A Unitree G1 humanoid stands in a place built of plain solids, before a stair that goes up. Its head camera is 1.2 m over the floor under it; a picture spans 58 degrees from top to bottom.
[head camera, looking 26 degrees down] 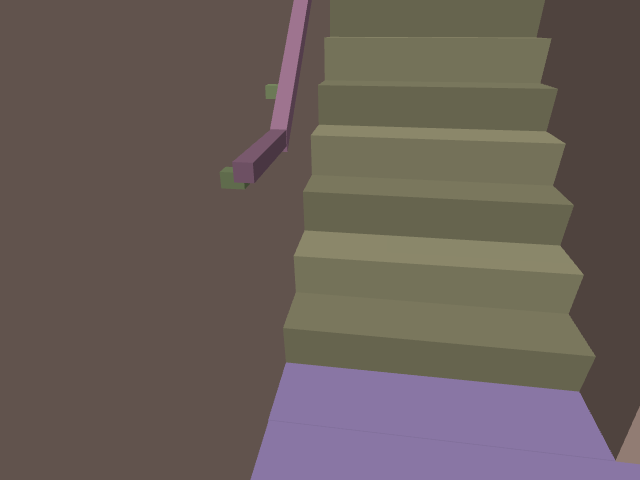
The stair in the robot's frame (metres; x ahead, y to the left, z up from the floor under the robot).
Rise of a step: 0.20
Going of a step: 0.23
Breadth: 1.10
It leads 8 degrees to the right of straight ahead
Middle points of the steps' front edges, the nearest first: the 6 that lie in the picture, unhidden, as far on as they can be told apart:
1.24 -0.41 0.19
1.47 -0.44 0.38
1.69 -0.47 0.57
1.91 -0.50 0.76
2.14 -0.53 0.95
2.37 -0.57 1.16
